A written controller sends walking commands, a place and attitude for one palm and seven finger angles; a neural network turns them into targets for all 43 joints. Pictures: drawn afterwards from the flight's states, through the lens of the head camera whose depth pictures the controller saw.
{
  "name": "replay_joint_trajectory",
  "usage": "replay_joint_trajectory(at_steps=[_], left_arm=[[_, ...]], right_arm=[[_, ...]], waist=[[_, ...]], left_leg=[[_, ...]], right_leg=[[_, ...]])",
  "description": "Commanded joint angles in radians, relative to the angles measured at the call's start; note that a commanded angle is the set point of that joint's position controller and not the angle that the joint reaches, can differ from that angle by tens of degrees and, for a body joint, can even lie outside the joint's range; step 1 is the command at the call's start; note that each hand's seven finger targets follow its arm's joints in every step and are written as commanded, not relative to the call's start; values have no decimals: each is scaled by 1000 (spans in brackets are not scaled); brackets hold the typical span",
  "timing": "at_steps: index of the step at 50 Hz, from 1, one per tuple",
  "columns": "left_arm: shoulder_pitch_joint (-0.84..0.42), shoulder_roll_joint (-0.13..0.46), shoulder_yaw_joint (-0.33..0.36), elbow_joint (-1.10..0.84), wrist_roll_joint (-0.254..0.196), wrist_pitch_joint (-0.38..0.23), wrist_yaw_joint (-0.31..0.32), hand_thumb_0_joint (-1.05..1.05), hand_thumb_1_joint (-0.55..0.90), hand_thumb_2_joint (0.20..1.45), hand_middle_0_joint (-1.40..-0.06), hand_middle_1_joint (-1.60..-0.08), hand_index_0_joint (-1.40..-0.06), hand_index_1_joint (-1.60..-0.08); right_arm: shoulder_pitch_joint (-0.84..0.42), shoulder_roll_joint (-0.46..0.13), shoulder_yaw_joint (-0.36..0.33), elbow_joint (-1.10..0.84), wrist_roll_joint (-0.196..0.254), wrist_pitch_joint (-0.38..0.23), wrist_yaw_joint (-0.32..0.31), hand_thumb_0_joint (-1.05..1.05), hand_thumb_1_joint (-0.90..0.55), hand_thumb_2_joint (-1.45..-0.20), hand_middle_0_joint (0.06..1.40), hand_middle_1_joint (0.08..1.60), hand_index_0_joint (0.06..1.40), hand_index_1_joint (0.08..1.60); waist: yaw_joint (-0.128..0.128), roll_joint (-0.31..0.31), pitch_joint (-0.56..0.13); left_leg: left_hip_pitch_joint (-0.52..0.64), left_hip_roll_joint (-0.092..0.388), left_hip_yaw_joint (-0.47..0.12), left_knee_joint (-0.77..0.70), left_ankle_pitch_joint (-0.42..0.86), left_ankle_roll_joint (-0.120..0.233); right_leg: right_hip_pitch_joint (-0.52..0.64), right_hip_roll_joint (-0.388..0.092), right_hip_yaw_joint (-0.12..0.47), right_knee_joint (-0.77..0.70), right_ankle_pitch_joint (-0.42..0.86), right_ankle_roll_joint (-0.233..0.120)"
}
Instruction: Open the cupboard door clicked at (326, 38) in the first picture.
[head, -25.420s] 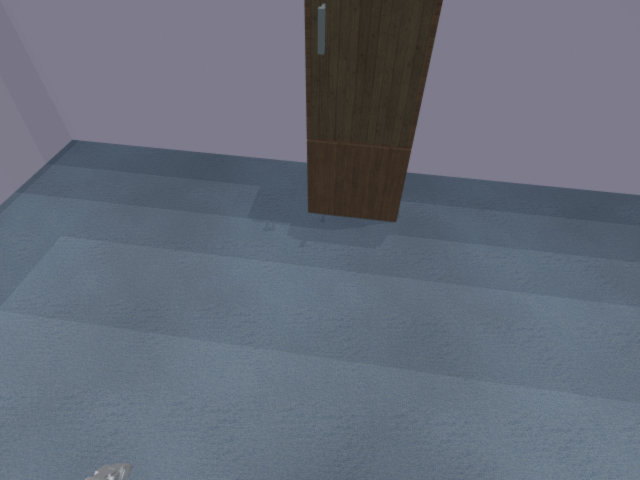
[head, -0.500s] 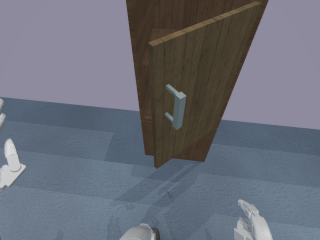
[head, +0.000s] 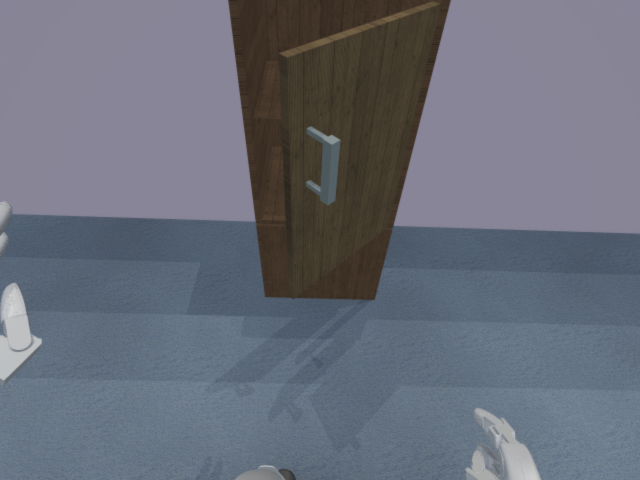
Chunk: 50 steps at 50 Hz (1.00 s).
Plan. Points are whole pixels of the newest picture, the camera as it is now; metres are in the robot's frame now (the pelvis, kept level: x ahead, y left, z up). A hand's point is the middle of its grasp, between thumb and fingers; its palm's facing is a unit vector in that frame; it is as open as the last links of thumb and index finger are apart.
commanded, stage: stop stepping back and stand still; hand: left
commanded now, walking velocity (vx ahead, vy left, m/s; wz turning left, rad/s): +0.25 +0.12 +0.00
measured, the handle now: (320, 166) +0.60 +0.04 +0.06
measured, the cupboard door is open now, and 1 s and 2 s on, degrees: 44 44 44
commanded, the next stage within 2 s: let the arm hang, fingers relaxed in 1.14 s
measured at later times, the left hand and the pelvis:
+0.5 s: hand out of the picture +0.17 +0.27 +0.19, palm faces +0.40 -0.76 -0.52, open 7.4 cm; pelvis -0.03 +0.02 +0.00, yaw -1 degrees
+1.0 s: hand (81, 296) +0.23 +0.24 +0.18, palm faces +0.38 -0.79 -0.49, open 7.4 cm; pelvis +0.02 -0.01 +0.00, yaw -2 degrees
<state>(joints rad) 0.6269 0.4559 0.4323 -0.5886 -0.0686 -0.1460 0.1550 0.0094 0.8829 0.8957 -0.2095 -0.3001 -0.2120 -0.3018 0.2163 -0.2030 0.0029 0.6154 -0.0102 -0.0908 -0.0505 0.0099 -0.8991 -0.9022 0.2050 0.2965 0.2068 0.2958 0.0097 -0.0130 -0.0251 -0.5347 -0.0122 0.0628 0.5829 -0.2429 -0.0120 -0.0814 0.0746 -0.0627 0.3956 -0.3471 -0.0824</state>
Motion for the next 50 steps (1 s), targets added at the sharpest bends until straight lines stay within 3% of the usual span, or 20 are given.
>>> replay_joint_trajectory(at_steps=[1, 5, 11, 12, 14, 15, 16, 18, 21, 25, 27, 28, 29, 30, 31, 35, 37, 42, 45, 50], left_arm=[[-121, 125, 95, -42, -8, -59, 12, 0, 900, 900, -200, -300, -200, -300], [-299, 114, 38, 76, 30, -88, 12, 0, 900, 900, -200, -300, -200, -300], [-315, 124, 41, -26, 44, -120, 31, 0, 900, 900, -200, -300, -200, -300], [-282, 136, 64, -71, 36, -123, 31, 0, 900, 900, -200, -300, -200, -300], [-210, 158, 107, -152, 30, -138, 34, 0, 900, 900, -200, -300, -200, -300], [-226, 159, 112, -199, 32, -152, 36, 0, 900, 900, -200, -300, -200, -300], [-204, 201, 148, -187, 37, -153, 29, 0, 900, 900, -200, -300, -200, -300], [-165, 168, 143, -174, 34, -130, 26, 0, 900, 900, -200, -300, -200, -300], [-32, 127, 138, -108, 29, -113, 27, 0, 900, 900, -200, -300, -200, -300], [-48, 97, 108, -22, 28, -97, 23, 0, 900, 900, -200, -300, -200, -300], [-94, 105, 101, 25, 36, -88, 23, 0, 900, 900, -200, -300, -200, -300], [-121, 97, 83, 25, 40, -86, 22, 0, 900, 900, -200, -300, -200, -300], [-149, 115, 81, 14, 45, -84, 21, 0, 900, 900, -200, -300, -200, -300], [-170, 130, 72, 0, 43, -79, 18, 0, 900, 900, -200, -300, -200, -300], [-220, 147, 75, -13, 42, -79, 20, 0, 900, 900, -200, -300, -200, -300], [-268, 156, 90, -78, 53, -127, 36, 0, 900, 900, -200, -300, -200, -300], [-223, 151, 104, -68, 54, -135, 43, 0, 900, 900, -200, -300, -200, -300], [-98, 130, 137, -82, 25, -138, 43, 0, 900, 900, -200, -300, -200, -300], [-34, 116, 126, -93, 17, -133, 30, 0, 900, 900, -200, -300, -200, -300], [-53, 125, 111, -69, 25, -114, 11, 0, 900, 900, -200, -300, -200, -300]], right_arm=[[-39, -133, -63, -97, 19, -36, -8, 0, -900, -900, 200, 300, 200, 300], [-108, -133, -45, -87, 14, -59, -44, 0, -900, -900, 200, 300, 200, 300], [-91, -128, -49, -106, -2, -100, -49, 0, -900, -900, 200, 300, 200, 300], [-76, -136, -53, -113, -2, -102, -46, 0, -900, -900, 200, 300, 200, 300], [-59, -170, -66, -136, 3, -97, -36, 0, -900, -900, 200, 300, 200, 300], [-53, -144, -57, -138, -3, -103, -25, 0, -900, -900, 200, 300, 200, 300], [-60, -117, -49, -110, -16, -112, -27, 0, -900, -900, 200, 300, 200, 300], [-65, -121, -53, -108, -6, -117, -18, 0, -900, -900, 200, 300, 200, 300], [-59, -123, -54, -109, 3, -112, -17, 0, -900, -900, 200, 300, 200, 300], [-67, -130, -52, -118, 6, -94, -25, 0, -900, -900, 200, 300, 200, 300], [-79, -128, -49, -116, 5, -84, -27, 0, -900, -900, 200, 300, 200, 300], [-78, -127, -53, -114, 6, -82, -28, 0, -900, -900, 200, 300, 200, 300], [-82, -121, -53, -117, 8, -82, -29, 0, -900, -900, 200, 300, 200, 300], [-88, -113, -52, -122, 5, -80, -27, 0, -900, -900, 200, 300, 200, 300], [-106, -114, -47, -120, 5, -88, -25, 0, -900, -900, 200, 300, 200, 300], [-106, -98, -37, -100, 7, -98, -22, 0, -900, -900, 200, 300, 200, 300], [-127, -83, -26, -116, 3, -93, -29, 0, -900, -900, 200, 300, 200, 300], [-107, -94, -37, -142, 3, -75, -22, 0, -900, -900, 200, 300, 200, 300], [-94, -130, -57, -160, 18, -52, -11, 0, -900, -900, 200, 300, 200, 300], [-93, -125, -52, -162, 22, -41, -9, 0, -900, -900, 200, 300, 200, 300]], waist=[[-38, -168, -39], [-20, -17, 148], [8, -104, 69], [-3, -30, 31], [-13, 287, -68], [-15, 311, -66], [-24, 309, -48], [-23, 207, 33], [-26, 225, 17], [-32, 225, 48], [-20, 136, 39], [-18, 61, 29], [-18, -55, 30], [-19, -203, 22], [-5, -223, 24], [-17, -70, -54], [0, -60, -55], [6, -36, -70], [6, 141, -116], [-14, 103, -72]], left_leg=[[-89, 10, -96, 515, -27, -12], [-64, 53, -27, 294, -24, 22], [264, 19, 55, -94, -47, 68], [360, 33, 12, -149, -29, 81], [603, 245, -329, -187, 170, 177], [611, 329, -458, -247, 275, 229], [511, 351, -485, -315, 150, 240], [326, 317, -366, -345, 22, 212], [246, 243, -188, -342, -86, 147], [80, 241, -138, -383, -363, 119], [37, 222, -116, -305, -412, 100], [51, 176, -77, -210, -373, 82], [72, 106, -27, -42, -300, 60], [36, 38, -14, 175, -225, 38], [4, 22, -48, 342, -238, 31], [39, 47, -57, 327, -144, 8], [100, 24, -15, 189, -105, 19], [264, 9, 5, -120, 100, 27], [478, 150, -129, -136, 553, 78], [357, 130, -87, -97, 530, 38]], right_leg=[[-112, -339, 339, -231, -90, -79], [-124, -306, 264, -194, 96, -30], [-118, -262, 229, -77, 91, -23], [-147, -222, 186, 22, 127, -1], [-364, -77, 41, 336, 71, 90], [-435, -43, 35, 451, -169, 102], [-421, -64, 66, 534, -228, 85], [-339, -87, 58, 500, -140, 84], [-225, -68, -14, 376, -40, 95], [-71, -46, -70, 258, -30, 97], [19, -45, -59, 140, -30, 86], [27, -58, -16, 57, -36, 74], [-28, -129, 141, -56, -72, 33], [-71, -291, 430, -169, -106, -38], [-83, -392, 550, -204, 2, -83], [71, -349, 296, -36, 608, -54], [89, -303, 211, -6, 728, -35], [95, -243, 151, 12, 698, 45], [-58, -131, 86, 104, 487, 124], [-3, -116, 99, 15, 542, 95]])
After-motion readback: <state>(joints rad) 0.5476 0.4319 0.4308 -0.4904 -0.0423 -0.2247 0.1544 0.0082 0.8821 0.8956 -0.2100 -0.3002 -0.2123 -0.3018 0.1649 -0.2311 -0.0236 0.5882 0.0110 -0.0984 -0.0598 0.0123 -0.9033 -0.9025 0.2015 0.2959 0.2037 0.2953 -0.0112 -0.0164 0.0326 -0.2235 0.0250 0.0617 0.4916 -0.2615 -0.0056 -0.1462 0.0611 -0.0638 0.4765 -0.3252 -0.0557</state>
